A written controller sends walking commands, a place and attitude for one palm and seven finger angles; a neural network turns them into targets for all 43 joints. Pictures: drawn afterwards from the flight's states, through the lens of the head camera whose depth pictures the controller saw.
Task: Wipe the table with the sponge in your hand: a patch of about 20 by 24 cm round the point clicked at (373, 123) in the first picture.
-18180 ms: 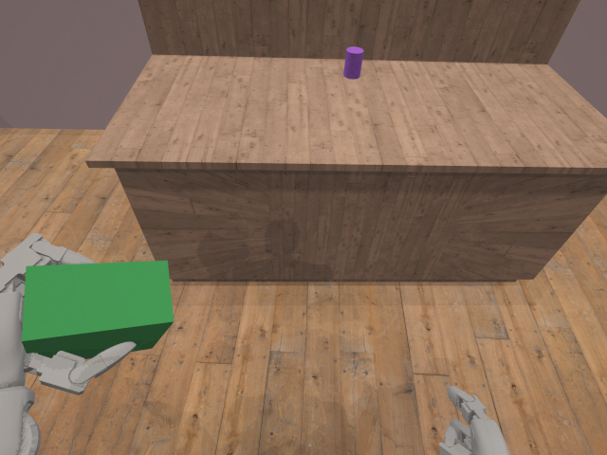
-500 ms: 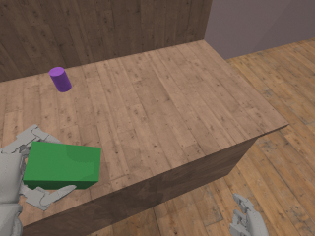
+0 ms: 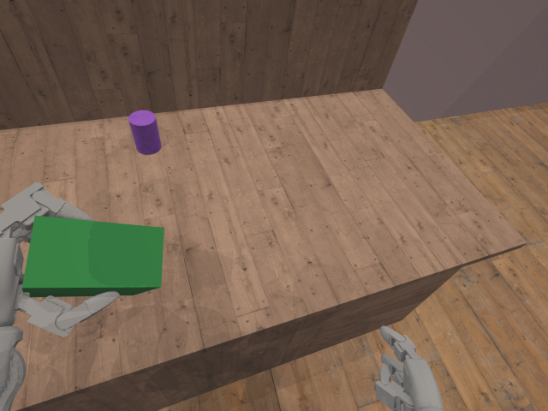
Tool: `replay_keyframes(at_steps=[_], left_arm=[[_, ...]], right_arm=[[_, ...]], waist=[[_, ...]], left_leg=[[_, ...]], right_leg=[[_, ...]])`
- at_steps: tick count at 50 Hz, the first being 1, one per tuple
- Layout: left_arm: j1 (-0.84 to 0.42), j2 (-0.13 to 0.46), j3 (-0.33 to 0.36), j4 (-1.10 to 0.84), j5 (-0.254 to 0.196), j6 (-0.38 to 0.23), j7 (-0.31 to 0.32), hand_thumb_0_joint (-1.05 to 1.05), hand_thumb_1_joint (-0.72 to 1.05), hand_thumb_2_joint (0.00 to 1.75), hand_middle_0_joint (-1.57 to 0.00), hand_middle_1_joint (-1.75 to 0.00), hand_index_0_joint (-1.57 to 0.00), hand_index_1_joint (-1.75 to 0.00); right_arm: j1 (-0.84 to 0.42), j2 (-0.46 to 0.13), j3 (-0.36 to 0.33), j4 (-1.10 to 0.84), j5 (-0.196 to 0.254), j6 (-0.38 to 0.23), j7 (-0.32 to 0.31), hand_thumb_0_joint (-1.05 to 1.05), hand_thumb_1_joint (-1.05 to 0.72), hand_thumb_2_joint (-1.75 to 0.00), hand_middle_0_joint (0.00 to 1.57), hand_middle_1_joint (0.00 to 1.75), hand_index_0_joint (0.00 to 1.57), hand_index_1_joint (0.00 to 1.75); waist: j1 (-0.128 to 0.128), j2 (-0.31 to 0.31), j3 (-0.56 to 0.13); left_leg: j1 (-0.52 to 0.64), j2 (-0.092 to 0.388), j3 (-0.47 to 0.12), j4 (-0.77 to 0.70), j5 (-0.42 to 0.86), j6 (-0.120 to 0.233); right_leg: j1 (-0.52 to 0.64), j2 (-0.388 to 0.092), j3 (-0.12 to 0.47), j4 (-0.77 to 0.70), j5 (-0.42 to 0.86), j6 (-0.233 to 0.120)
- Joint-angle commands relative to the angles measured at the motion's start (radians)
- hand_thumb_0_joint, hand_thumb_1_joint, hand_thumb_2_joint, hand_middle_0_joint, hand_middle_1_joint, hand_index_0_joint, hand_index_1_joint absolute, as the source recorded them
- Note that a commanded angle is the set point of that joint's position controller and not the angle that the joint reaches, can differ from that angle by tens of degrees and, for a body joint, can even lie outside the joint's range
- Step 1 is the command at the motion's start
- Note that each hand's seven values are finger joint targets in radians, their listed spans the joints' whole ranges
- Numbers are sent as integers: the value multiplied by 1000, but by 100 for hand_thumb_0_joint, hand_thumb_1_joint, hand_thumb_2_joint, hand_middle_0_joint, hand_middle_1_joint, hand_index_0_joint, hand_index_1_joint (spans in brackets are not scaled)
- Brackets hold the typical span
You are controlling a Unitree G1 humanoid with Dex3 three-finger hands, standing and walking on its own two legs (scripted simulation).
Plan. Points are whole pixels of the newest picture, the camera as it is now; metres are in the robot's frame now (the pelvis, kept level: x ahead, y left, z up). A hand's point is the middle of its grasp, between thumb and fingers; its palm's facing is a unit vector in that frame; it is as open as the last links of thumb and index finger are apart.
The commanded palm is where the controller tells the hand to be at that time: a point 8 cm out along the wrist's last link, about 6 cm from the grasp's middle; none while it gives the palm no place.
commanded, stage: come to a stop and stand still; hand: left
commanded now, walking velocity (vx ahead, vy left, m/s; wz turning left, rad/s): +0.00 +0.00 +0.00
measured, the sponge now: (111, 263) +0.24 +0.22 +0.13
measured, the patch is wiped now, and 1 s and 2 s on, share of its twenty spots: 0.00 0.00 0.00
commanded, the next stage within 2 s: look again from close up in 0.26 s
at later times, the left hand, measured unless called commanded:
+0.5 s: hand (72, 285) +0.19 +0.23 +0.16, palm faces +0.37 -0.84 -0.39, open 10.3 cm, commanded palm +0.14 +0.26 +0.18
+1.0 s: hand (106, 283) +0.20 +0.20 +0.16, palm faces +0.33 -0.85 -0.40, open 10.3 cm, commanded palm +0.14 +0.24 +0.18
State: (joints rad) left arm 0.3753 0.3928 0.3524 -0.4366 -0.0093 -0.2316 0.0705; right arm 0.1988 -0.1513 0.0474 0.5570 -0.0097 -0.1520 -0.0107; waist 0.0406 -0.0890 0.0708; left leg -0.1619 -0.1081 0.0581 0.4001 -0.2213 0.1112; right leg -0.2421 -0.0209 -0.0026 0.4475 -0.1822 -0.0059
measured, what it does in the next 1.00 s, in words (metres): stands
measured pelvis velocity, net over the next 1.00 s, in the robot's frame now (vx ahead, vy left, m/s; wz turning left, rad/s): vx -0.02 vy -0.04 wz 0.00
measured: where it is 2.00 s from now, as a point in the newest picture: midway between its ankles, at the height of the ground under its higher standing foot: outside the picture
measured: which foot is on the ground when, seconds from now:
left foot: down 0.00-1.00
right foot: down 0.00-1.00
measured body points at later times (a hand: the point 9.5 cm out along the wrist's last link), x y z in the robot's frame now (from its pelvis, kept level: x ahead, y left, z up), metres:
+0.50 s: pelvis -0.02 -0.02 +0.00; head +0.00 +0.00 +0.45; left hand +0.17 +0.28 +0.18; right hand +0.16 -0.24 -0.07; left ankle +0.00 +0.04 -0.74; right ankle +0.02 -0.13 -0.74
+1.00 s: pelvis -0.02 -0.04 +0.00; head +0.00 -0.02 +0.45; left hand +0.18 +0.25 +0.18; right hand +0.16 -0.28 -0.07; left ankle +0.00 +0.04 -0.74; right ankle +0.02 -0.13 -0.74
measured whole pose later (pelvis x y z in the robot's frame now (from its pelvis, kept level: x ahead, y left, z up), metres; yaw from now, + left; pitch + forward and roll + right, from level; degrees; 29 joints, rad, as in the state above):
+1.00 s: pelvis -0.02 -0.04 +0.00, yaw +0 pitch +0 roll -1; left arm 0.47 0.39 0.34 -0.46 -0.05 -0.20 0.10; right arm 0.21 -0.22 0.01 0.60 0.01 -0.13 -0.04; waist 0.01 -0.02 0.03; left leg -0.22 -0.03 0.03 0.43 -0.21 0.06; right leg -0.21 0.06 -0.05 0.35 -0.13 -0.05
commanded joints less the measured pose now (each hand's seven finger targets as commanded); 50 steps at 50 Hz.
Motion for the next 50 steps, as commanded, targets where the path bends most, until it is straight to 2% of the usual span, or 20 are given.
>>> replay_keyframes(at_steps=[1,2,5,8,10,11,13,16,18,21,22,29,31,32,35,36,37,41,44,50], left_arm=[[-103,168,114,-327,-13,-88,25,0,10,130,-120,-160,-120,-160],[-91,133,80,-305,-19,-88,21,0,10,130,-120,-160,-120,-160],[-57,145,100,-288,-20,-76,23,0,10,130,-120,-160,-120,-160],[-20,141,108,-257,-30,-64,23,0,10,130,-120,-160,-120,-160],[4,142,118,-246,-40,-60,23,0,10,130,-120,-160,-120,-160],[36,166,151,-248,-38,-60,27,0,10,130,-120,-160,-120,-160],[46,146,133,-242,-49,-61,25,0,10,130,-120,-160,-120,-160],[21,171,148,-293,-43,-69,32,0,10,130,-120,-160,-120,-160],[4,140,111,-271,-44,-72,31,0,10,130,-120,-160,-120,-160],[-38,163,124,-287,-33,-73,42,0,10,130,-120,-160,-120,-160],[-34,131,96,-250,-37,-75,40,0,10,130,-120,-160,-120,-160],[-78,114,64,-194,-26,-62,43,0,10,130,-120,-160,-120,-160],[-83,146,92,-211,-22,-59,48,0,10,130,-120,-160,-120,-160],[-79,108,56,-199,-26,-62,44,0,10,130,-120,-160,-120,-160],[-65,129,73,-207,-30,-53,46,0,10,130,-120,-160,-120,-160],[-59,155,100,-228,-28,-53,50,0,10,130,-120,-160,-120,-160],[-42,134,83,-213,-33,-54,48,0,10,130,-120,-160,-120,-160],[-7,171,117,-258,-41,-48,50,0,10,130,-120,-160,-120,-160],[22,153,106,-242,-51,-42,47,0,10,130,-120,-160,-120,-160],[16,149,96,-247,-55,-36,43,0,10,130,-120,-160,-120,-160]], right_arm=[[-76,-163,-69,-143,5,-58,-4,0,-90,-90,20,30,20,30],[-55,-163,-67,-134,-2,-50,-1,0,-90,-90,20,30,20,30],[-46,-174,-83,-137,-1,-41,2,0,-90,-90,20,30,20,30],[-54,-180,-84,-140,6,-27,2,0,-90,-90,20,30,20,30],[-64,-184,-88,-147,12,-21,-3,0,-90,-90,20,30,20,30],[-84,-180,-85,-147,20,-21,-6,0,-90,-90,20,30,20,30],[-70,-181,-87,-151,20,-13,-12,0,-90,-90,20,30,20,30],[-99,-180,-82,-149,25,-18,-20,0,-90,-90,20,30,20,30],[-84,-180,-83,-147,20,-20,-26,0,-90,-90,20,30,20,30],[-102,-183,-81,-138,24,-28,-32,0,-90,-90,20,30,20,30],[-91,-181,-77,-136,18,-26,-34,0,-90,-90,20,30,20,30],[-87,-189,-80,-127,19,-35,-37,0,-90,-90,20,30,20,30],[-104,-187,-79,-123,22,-36,-38,0,-90,-90,20,30,20,30],[-94,-184,-72,-124,17,-34,-37,0,-90,-90,20,30,20,30],[-88,-184,-76,-131,19,-37,-37,0,-90,-90,20,30,20,30],[-105,-186,-76,-127,21,-38,-38,0,-90,-90,20,30,20,30],[-98,-180,-71,-128,17,-34,-37,0,-90,-90,20,30,20,30],[-101,-186,-79,-130,26,-38,-34,0,-90,-90,20,30,20,30],[-84,-183,-78,-131,24,-37,-36,0,-90,-90,20,30,20,30],[-82,-188,-80,-125,27,-39,-42,0,-90,-90,20,30,20,30]], waist=[[-9,264,-190],[-15,253,-189],[-13,233,-204],[-17,188,-214],[-16,155,-222],[-15,150,-228],[-16,133,-219],[-18,178,-215],[-16,168,-190],[-17,186,-183],[-15,162,-176],[-19,143,-116],[-20,146,-126],[-19,132,-136],[-18,107,-146],[-19,141,-156],[-16,117,-164],[-21,151,-188],[-20,114,-204],[-20,133,-218]], left_leg=[[89,253,-168,-104,537,-193],[105,257,-185,-97,574,-203],[130,264,-174,-50,668,-218],[108,243,-181,-21,651,-238],[50,228,-180,-21,551,-243],[49,216,-164,-34,499,-231],[-14,208,-167,-45,351,-207],[-29,203,-170,-84,256,-190],[-63,208,-180,-102,150,-172],[-75,205,-183,-113,74,-154],[-83,206,-182,-113,33,-142],[-94,184,-183,-102,-93,-102],[-81,182,-177,-97,-79,-96],[-80,181,-174,-93,-72,-91],[-79,171,-168,-68,-49,-88],[-63,171,-165,-68,-33,-88],[-75,171,-164,-63,-22,-82],[-53,162,-154,-21,44,-84],[-51,167,-158,-24,77,-85],[-43,180,-163,-40,135,-89]], right_leg=[[41,9,-17,48,-16,-15],[27,10,-21,42,-47,-16],[45,2,-26,1,-4,-25],[93,3,-30,-62,81,-38],[142,-11,-15,-56,142,-47],[143,-7,-12,-55,166,-41],[170,-23,7,-62,174,-40],[161,-18,20,-43,154,-27],[159,-22,22,-56,111,-23],[156,-23,44,-63,97,-20],[148,-27,41,-79,75,-19],[66,-39,103,-161,-49,-28],[62,-39,111,-170,-43,-28],[70,-40,100,-169,-46,-27],[70,-52,122,-191,-52,-31],[67,-52,122,-189,-37,-32],[87,-54,115,-187,-28,-29],[87,-78,135,-185,40,-37],[106,-71,126,-171,87,-32],[136,-59,106,-138,177,-25]])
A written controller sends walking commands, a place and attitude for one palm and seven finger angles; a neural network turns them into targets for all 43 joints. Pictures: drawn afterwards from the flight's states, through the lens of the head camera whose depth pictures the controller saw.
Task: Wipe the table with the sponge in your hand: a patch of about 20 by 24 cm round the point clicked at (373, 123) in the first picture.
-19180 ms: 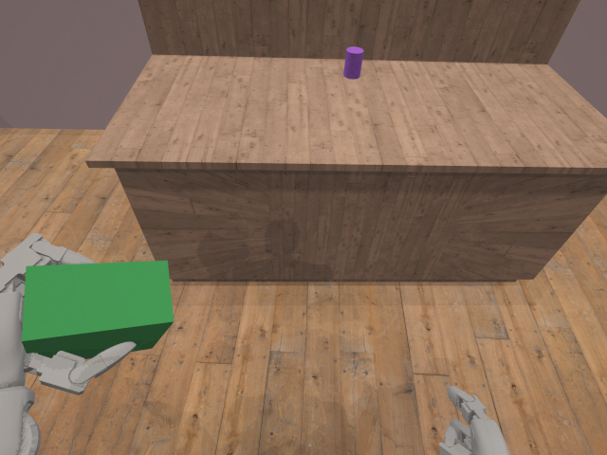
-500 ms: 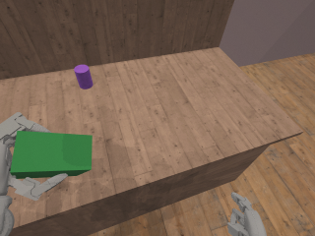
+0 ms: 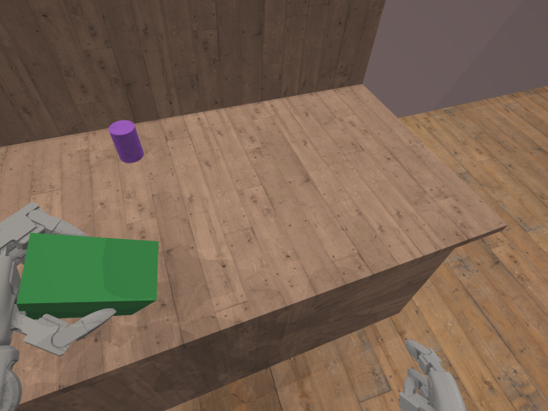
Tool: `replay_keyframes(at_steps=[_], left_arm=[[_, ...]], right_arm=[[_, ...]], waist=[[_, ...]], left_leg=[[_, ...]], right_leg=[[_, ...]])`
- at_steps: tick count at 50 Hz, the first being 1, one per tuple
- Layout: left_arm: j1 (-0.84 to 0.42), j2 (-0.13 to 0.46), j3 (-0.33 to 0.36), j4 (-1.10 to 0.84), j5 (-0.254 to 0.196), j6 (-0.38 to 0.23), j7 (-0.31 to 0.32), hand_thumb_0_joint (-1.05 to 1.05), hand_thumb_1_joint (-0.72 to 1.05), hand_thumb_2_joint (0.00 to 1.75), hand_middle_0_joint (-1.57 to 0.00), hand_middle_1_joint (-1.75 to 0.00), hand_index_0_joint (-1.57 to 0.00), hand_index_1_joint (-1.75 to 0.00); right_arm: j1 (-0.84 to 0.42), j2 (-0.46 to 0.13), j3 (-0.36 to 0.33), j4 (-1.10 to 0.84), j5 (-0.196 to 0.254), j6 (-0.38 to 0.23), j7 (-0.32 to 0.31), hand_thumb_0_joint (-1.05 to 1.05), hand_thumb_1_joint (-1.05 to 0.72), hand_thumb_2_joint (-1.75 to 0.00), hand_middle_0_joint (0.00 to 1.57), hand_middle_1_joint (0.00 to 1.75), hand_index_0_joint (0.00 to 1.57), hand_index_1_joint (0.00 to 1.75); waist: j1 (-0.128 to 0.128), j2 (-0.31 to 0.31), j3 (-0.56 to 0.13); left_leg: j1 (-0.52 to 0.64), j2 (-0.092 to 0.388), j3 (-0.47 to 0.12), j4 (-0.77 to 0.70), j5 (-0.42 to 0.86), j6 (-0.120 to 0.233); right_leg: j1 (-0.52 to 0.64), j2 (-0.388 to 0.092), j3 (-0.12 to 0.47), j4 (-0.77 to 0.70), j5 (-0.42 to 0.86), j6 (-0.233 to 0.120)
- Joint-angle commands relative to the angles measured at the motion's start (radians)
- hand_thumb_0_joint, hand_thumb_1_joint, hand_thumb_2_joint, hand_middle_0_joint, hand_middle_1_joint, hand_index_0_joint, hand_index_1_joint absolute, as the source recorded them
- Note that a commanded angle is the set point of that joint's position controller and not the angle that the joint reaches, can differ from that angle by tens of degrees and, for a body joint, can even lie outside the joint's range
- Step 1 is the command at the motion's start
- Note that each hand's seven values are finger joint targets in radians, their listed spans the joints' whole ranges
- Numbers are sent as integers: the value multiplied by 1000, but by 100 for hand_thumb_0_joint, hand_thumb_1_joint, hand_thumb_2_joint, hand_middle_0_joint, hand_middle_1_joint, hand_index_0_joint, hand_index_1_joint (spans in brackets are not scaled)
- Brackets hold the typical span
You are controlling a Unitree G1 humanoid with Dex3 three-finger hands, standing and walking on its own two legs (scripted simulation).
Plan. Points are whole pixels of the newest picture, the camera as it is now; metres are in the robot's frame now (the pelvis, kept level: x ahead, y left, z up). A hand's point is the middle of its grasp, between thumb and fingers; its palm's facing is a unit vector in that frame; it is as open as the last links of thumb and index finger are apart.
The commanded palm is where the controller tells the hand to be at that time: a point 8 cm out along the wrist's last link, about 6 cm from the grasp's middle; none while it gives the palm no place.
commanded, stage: come to a stop and stand still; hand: left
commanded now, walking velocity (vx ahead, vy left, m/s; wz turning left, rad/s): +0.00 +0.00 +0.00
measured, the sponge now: (108, 281) +0.23 +0.21 +0.13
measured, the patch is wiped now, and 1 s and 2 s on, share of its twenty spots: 0.00 0.00 0.00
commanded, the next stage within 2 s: look again from close up in 0.84 s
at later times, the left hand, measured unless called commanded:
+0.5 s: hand (54, 281) +0.22 +0.26 +0.14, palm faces +0.28 -0.87 -0.41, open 10.3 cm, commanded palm +0.16 +0.30 +0.17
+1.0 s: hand (28, 270) +0.22 +0.29 +0.15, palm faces +0.37 -0.85 -0.37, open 10.3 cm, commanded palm +0.16 +0.31 +0.17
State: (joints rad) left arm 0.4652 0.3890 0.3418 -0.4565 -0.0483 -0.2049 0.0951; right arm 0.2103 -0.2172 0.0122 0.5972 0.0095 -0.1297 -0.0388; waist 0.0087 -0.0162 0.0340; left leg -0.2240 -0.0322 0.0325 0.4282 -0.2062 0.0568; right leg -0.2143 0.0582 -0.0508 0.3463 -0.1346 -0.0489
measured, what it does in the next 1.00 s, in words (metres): stands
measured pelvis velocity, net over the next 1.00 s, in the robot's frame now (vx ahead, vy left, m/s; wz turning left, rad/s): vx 0.01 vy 0.03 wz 0.01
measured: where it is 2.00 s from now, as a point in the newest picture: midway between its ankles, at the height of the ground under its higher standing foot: outside the picture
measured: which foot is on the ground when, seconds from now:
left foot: down 0.00-1.00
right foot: down 0.00-1.00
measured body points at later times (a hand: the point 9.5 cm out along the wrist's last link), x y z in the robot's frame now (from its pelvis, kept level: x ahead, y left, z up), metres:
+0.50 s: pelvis +0.01 +0.02 +0.00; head +0.03 +0.05 +0.44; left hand +0.20 +0.31 +0.16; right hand +0.17 -0.19 -0.08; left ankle +0.01 +0.08 -0.74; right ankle +0.03 -0.09 -0.74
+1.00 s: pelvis +0.01 +0.03 +0.00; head +0.03 +0.06 +0.45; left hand +0.20 +0.33 +0.17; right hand +0.20 -0.18 -0.07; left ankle +0.01 +0.08 -0.74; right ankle +0.03 -0.09 -0.74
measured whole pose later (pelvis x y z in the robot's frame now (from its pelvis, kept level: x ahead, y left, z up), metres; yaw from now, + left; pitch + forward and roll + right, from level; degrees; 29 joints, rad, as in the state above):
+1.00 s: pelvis +0.01 +0.03 +0.00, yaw +1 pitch -1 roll -1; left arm 0.40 0.38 0.36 -0.44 -0.04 -0.24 0.08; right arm 0.19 -0.19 0.03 0.56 0.00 -0.13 -0.02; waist 0.04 -0.04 0.07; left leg -0.21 -0.08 0.04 0.43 -0.22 0.09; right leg -0.22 0.01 -0.04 0.40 -0.17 0.00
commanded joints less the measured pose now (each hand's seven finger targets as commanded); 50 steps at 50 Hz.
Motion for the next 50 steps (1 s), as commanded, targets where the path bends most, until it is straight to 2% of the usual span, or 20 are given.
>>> replay_keyframes(at_steps=[1,7,8,9,10,11,13,15,20,21,22,26,28,32,34,37,41,42,46,50], left_arm=[[-80,167,121,-231,-14,-60,22,0,10,130,-120,-160,-120,-160],[-95,136,84,-202,-13,-60,17,0,10,130,-120,-160,-120,-160],[-1160,970,673,-477,164,-171,24,0,10,130,-120,-160,-120,-160],[-568,319,274,138,43,-122,-20,0,10,130,-120,-160,-120,-160],[-269,256,232,97,7,-117,-17,0,10,130,-120,-160,-120,-160],[-209,109,135,111,-15,-103,-25,0,10,130,-120,-160,-120,-160],[-194,126,93,-92,-26,-132,-32,0,10,130,-120,-160,-120,-160],[-94,100,48,-158,-20,-138,-27,0,10,130,-120,-160,-120,-160],[-91,198,168,-157,-19,-131,-4,0,10,130,-120,-160,-120,-160],[-124,256,229,-172,-17,-131,4,0,10,130,-120,-160,-120,-160],[-156,215,199,-162,-23,-138,-2,0,10,130,-120,-160,-120,-160],[-269,230,194,-236,-15,-153,-6,0,10,130,-120,-160,-120,-160],[-258,193,144,-249,-14,-159,-10,0,10,130,-120,-160,-120,-160],[-171,115,72,-265,-10,-148,-11,0,10,130,-120,-160,-120,-160],[-130,130,92,-243,-5,-133,-8,0,10,130,-120,-160,-120,-160],[-77,116,108,-157,-13,-114,-9,0,10,130,-120,-160,-120,-160],[-122,182,174,-189,-12,-110,-4,0,10,130,-120,-160,-120,-160],[-128,144,138,-167,-21,-112,-11,0,10,130,-120,-160,-120,-160],[-176,167,134,-275,-9,-117,-2,0,10,130,-120,-160,-120,-160],[-167,140,98,-273,-2,-116,4,0,10,130,-120,-160,-120,-160]], right_arm=[[-110,-121,-43,-159,11,-64,-17,0,-90,-90,20,30,20,30],[-101,-119,-36,-156,4,-60,-18,0,-90,-90,20,30,20,30],[72,-161,-37,-141,-36,-103,-3,0,-90,-90,20,30,20,30],[-62,-23,11,-116,-5,-87,-3,0,-90,-90,20,30,20,30],[-57,-84,-40,-147,-4,-97,-8,0,-90,-90,20,30,20,30],[-60,-109,-54,-150,12,-99,17,0,-90,-90,20,30,20,30],[-51,-117,-48,-160,12,-97,32,0,-90,-90,20,30,20,30],[-60,-113,-43,-168,11,-101,48,0,-90,-90,20,30,20,30],[-77,-111,-42,-177,9,-100,23,0,-90,-90,20,30,20,30],[-103,-113,-39,-172,14,-96,16,0,-90,-90,20,30,20,30],[-90,-105,-32,-176,10,-93,9,0,-90,-90,20,30,20,30],[-101,-97,-27,-168,12,-104,-3,0,-90,-90,20,30,20,30],[-78,-100,-28,-165,5,-110,1,0,-90,-90,20,30,20,30],[-70,-102,-30,-153,2,-115,22,0,-90,-90,20,30,20,30],[-62,-113,-42,-154,1,-104,26,0,-90,-90,20,30,20,30],[-66,-106,-36,-160,4,-71,25,0,-90,-90,20,30,20,30],[-91,-108,-39,-178,9,-51,8,0,-90,-90,20,30,20,30],[-86,-105,-31,-183,4,-44,6,0,-90,-90,20,30,20,30],[-109,-105,-32,-192,6,-58,1,0,-90,-90,20,30,20,30],[-87,-112,-38,-186,-1,-64,0,0,-90,-90,20,30,20,30]], waist=[[9,70,-173],[12,57,-143],[-9,-3,59],[7,47,-193],[60,54,-108],[29,193,-177],[27,209,-192],[37,107,-167],[32,-114,-126],[28,-56,-117],[22,-36,-114],[19,167,-150],[21,185,-171],[20,151,-198],[20,114,-186],[19,67,-150],[15,69,-144],[15,72,-137],[16,136,-165],[16,123,-161]], left_leg=[[37,105,-135,-72,136,-35],[7,112,-148,-102,83,-34],[-147,124,-41,-10,56,-8],[-8,90,-107,-33,115,-3],[-16,90,-101,-18,53,-28],[50,76,-71,-15,54,-36],[-27,93,-113,-63,8,-27],[-74,100,-129,-91,-33,-18],[-79,110,-161,-107,-21,-29],[-66,110,-155,-110,-23,-28],[-77,114,-171,-119,-24,-32],[-39,124,-165,-117,68,-48],[-4,130,-170,-98,170,-64],[76,143,-158,-66,380,-95],[58,156,-163,-71,404,-110],[21,155,-152,-85,357,-115],[7,144,-146,-102,281,-117],[-14,145,-153,-114,240,-113],[20,136,-147,-115,197,-106],[-15,137,-157,-118,110,-90]], right_leg=[[90,-135,154,-36,142,20],[84,-127,139,-45,74,23],[-69,-107,116,-84,5,158],[-20,-166,109,-17,-115,36],[16,-151,225,-82,-61,34],[60,-160,219,-36,13,1],[119,-148,170,23,-2,20],[139,-130,156,27,-41,33],[101,-115,128,21,-41,36],[82,-112,129,23,-36,37],[88,-117,111,35,-37,35],[119,-110,107,94,54,28],[120,-112,88,96,74,26],[91,-102,64,100,81,26],[96,-100,65,108,71,27],[87,-99,58,85,73,31],[104,-96,72,72,100,31],[107,-102,63,62,77,33],[116,-99,77,65,79,31],[143,-106,86,52,68,28]])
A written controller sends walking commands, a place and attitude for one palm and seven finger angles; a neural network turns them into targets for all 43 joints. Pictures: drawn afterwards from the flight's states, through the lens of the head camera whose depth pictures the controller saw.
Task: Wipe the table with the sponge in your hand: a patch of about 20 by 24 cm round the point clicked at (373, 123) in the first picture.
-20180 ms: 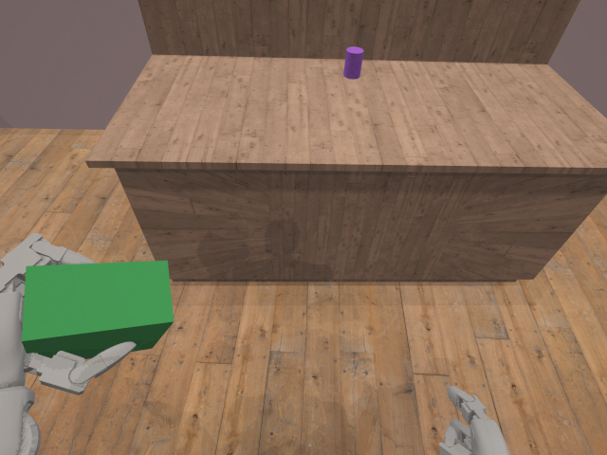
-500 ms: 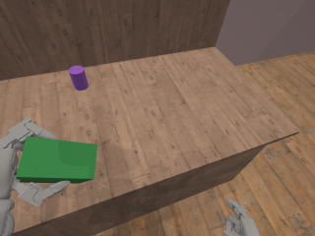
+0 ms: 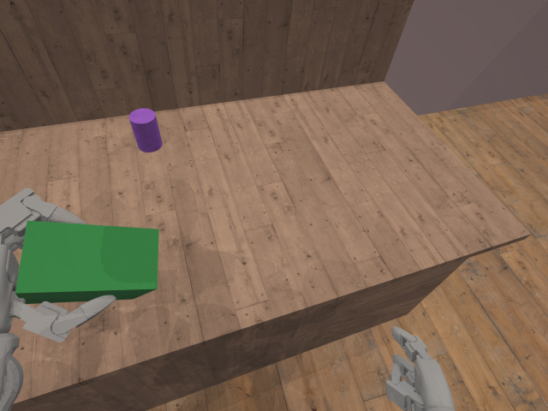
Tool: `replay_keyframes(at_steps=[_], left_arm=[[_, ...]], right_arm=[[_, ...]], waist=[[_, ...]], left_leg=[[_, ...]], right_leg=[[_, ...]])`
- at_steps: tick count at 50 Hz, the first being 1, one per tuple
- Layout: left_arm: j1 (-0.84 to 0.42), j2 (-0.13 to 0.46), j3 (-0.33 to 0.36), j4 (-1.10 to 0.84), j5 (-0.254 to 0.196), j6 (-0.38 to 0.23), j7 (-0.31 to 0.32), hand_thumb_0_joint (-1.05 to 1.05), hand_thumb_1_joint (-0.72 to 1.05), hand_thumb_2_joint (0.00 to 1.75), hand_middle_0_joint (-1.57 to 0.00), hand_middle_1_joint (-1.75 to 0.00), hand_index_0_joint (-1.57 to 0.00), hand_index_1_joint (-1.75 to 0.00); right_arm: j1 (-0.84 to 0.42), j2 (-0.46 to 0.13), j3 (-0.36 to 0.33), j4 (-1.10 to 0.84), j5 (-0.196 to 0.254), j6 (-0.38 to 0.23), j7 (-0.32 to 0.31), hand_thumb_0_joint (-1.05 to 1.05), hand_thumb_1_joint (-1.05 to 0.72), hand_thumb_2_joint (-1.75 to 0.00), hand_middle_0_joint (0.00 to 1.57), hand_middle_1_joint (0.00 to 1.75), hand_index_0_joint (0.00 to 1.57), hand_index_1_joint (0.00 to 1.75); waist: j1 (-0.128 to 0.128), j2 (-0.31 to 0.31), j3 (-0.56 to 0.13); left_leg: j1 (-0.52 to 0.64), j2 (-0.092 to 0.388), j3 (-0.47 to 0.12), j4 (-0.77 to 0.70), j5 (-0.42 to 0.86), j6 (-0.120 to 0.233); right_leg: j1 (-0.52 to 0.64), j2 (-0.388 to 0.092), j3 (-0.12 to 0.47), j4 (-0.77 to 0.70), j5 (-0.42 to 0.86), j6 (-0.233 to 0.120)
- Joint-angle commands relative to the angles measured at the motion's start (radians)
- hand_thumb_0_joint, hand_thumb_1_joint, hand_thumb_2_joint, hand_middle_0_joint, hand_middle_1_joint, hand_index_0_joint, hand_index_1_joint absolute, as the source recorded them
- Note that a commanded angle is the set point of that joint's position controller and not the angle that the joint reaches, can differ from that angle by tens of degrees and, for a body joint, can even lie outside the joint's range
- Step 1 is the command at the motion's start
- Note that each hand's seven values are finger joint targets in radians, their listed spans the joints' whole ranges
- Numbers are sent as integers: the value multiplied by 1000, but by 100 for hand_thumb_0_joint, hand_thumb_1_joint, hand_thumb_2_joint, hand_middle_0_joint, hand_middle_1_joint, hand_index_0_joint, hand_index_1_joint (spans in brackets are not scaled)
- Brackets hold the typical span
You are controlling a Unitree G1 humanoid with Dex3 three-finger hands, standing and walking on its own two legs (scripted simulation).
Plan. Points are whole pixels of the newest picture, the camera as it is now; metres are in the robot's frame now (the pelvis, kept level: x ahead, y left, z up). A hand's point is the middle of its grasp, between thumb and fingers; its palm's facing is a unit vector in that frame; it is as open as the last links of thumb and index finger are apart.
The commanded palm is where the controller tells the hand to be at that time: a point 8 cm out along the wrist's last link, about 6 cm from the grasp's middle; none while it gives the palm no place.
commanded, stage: look again from close up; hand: left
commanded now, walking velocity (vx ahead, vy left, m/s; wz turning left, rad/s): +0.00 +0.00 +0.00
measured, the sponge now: (108, 267) +0.23 +0.22 +0.13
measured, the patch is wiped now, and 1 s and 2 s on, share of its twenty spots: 0.00 0.00 0.00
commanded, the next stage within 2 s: shuffle to correct the standing spot in 0.22 s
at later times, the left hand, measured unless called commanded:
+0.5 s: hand (93, 264) +0.22 +0.22 +0.16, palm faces +0.34 -0.86 -0.38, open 10.3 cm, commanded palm +0.16 +0.26 +0.17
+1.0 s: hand (173, 238) +0.26 +0.15 +0.16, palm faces +0.29 -0.87 -0.40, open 10.3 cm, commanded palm +0.20 +0.19 +0.17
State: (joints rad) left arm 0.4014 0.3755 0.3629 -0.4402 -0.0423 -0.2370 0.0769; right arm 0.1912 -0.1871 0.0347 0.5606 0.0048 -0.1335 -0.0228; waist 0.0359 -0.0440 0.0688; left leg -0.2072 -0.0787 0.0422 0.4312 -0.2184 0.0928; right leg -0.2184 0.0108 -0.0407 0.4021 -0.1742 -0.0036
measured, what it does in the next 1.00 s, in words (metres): shifts its weight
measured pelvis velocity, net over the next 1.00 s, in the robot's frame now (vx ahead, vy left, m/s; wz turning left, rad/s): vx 0.03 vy -0.08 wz -0.02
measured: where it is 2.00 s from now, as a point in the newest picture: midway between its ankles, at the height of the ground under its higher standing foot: outside the picture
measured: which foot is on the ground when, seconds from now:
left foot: down 0.00-1.00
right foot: down 0.00-1.00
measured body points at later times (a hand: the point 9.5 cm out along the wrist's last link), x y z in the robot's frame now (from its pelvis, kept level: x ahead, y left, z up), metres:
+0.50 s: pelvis +0.00 -0.02 +0.00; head +0.02 +0.00 +0.45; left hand +0.20 +0.27 +0.18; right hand +0.17 -0.25 -0.07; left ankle +0.01 +0.05 -0.74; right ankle +0.03 -0.12 -0.74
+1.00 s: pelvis +0.03 -0.08 -0.01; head +0.06 -0.07 +0.44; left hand +0.24 +0.20 +0.18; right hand +0.20 -0.33 -0.08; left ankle +0.01 +0.05 -0.74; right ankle +0.03 -0.12 -0.74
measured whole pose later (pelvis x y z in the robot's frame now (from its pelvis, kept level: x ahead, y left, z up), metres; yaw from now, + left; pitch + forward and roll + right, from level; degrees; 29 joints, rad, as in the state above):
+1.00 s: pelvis +0.03 -0.08 -0.01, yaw -1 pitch +1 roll +0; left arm 0.45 0.41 0.38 -0.52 -0.09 -0.17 0.08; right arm 0.19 -0.21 -0.01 0.56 0.01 -0.10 -0.03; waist -0.02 -0.03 0.04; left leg -0.24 0.03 0.01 0.55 -0.32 -0.01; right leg -0.23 0.12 -0.07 0.46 -0.25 -0.13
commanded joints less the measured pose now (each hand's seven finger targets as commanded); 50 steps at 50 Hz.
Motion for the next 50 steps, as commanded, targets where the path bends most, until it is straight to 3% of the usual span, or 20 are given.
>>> replay_keyframes(at_steps=[1,2,6,7,11,12,15,16,17,21,22,26,27,30,39,41,46,50], left_arm=[[-92,175,105,-289,-4,-79,28,0,10,130,-120,-160,-120,-160],[-71,137,77,-245,-12,-77,26,0,10,130,-120,-160,-120,-160],[-52,173,119,-213,-8,-67,32,0,10,130,-120,-160,-120,-160],[-51,128,80,-185,-15,-68,26,0,10,130,-120,-160,-120,-160],[-63,164,104,-205,-9,-65,29,0,10,130,-120,-160,-120,-160],[-63,130,72,-191,-12,-67,25,0,10,130,-120,-160,-120,-160],[-74,146,76,-225,-7,-67,28,0,10,130,-120,-160,-120,-160],[-81,172,99,-246,-4,-66,32,0,10,130,-120,-160,-120,-160],[-74,143,76,-233,-8,-70,29,0,10,130,-120,-160,-120,-160],[-78,192,122,-264,-8,-65,32,0,10,130,-120,-160,-120,-160],[-73,155,91,-245,-15,-63,27,0,10,130,-120,-160,-120,-160],[-79,171,105,-245,-14,-47,25,0,10,130,-120,-160,-120,-160],[-77,142,77,-226,-19,-45,21,0,10,130,-120,-160,-120,-160],[-87,150,79,-213,-17,-31,20,0,10,130,-120,-160,-120,-160],[-63,175,106,-267,-37,-11,17,0,10,130,-120,-160,-120,-160],[-47,206,136,-298,-42,-7,19,0,10,130,-120,-160,-120,-160],[-2,207,152,-314,-59,0,22,0,10,130,-120,-160,-120,-160],[31,194,152,-274,-65,10,23,0,10,130,-120,-160,-120,-160]], right_arm=[[-84,-141,-58,-149,9,-63,-15,0,-90,-90,20,30,20,30],[-70,-138,-53,-144,4,-57,-16,0,-90,-90,20,30,20,30],[-76,-144,-62,-139,11,-55,-19,0,-90,-90,20,30,20,30],[-67,-141,-56,-137,7,-49,-18,0,-90,-90,20,30,20,30],[-78,-143,-61,-140,13,-53,-22,0,-90,-90,20,30,20,30],[-74,-139,-56,-140,9,-51,-22,0,-90,-90,20,30,20,30],[-68,-147,-64,-141,9,-58,-23,0,-90,-90,20,30,20,30],[-86,-146,-61,-139,13,-61,-23,0,-90,-90,20,30,20,30],[-76,-143,-57,-133,6,-60,-23,0,-90,-90,20,30,20,30],[-83,-143,-65,-132,7,-60,-24,0,-90,-90,20,30,20,30],[-71,-139,-62,-130,3,-56,-23,0,-90,-90,20,30,20,30],[-77,-143,-70,-133,9,-48,-23,0,-90,-90,20,30,20,30],[-71,-139,-67,-133,4,-45,-23,0,-90,-90,20,30,20,30],[-63,-143,-73,-138,6,-37,-20,0,-90,-90,20,30,20,30],[-67,-140,-79,-151,7,-32,-19,0,-90,-90,20,30,20,30],[-72,-141,-80,-151,11,-32,-20,0,-90,-90,20,30,20,30],[-66,-140,-87,-152,17,-25,-20,0,-90,-90,20,30,20,30],[-56,-137,-87,-150,18,-12,-20,0,-90,-90,20,30,20,30]], waist=[[-10,154,-201],[-10,120,-197],[-12,102,-179],[-13,93,-168],[-14,100,-155],[-15,88,-154],[-17,94,-160],[-16,118,-161],[-16,108,-168],[-15,135,-187],[-17,114,-186],[-20,144,-169],[-22,144,-158],[-24,123,-150],[-32,104,-199],[-35,109,-219],[-46,91,-265],[-49,29,-252]], left_leg=[[-19,175,-158,-121,130,-129],[-28,175,-160,-121,122,-125],[-28,168,-160,-120,110,-126],[-40,169,-164,-127,92,-123],[-55,165,-161,-135,32,-105],[-57,167,-163,-137,17,-100],[-57,162,-165,-128,6,-90],[-51,159,-165,-132,12,-93],[-49,163,-166,-136,14,-93],[-17,182,-164,-137,47,-102],[-15,189,-171,-140,42,-102],[0,208,-170,-135,25,-92],[-15,219,-179,-144,-1,-87],[-33,225,-178,-123,11,-75],[18,195,-129,-6,138,-65],[43,188,-113,24,174,-63],[30,165,-71,125,227,-62],[-23,139,-40,187,156,-62]], right_leg=[[144,-54,78,-5,121,-17],[143,-59,71,-15,116,-16],[128,-61,91,-32,115,-19],[120,-62,83,-40,93,-18],[119,-61,97,-52,69,-16],[115,-64,90,-58,52,-16],[117,-68,108,-64,51,-20],[115,-62,108,-61,57,-20],[117,-58,94,-58,53,-18],[104,-44,87,-31,72,-20],[96,-40,76,-27,56,-22],[53,-28,73,-10,31,-27],[47,-27,63,-8,11,-26],[56,-31,74,-6,21,-30],[64,-58,127,-17,158,-59],[65,-62,137,-14,211,-65],[121,-104,171,3,366,-91],[138,-139,196,-16,392,-84]])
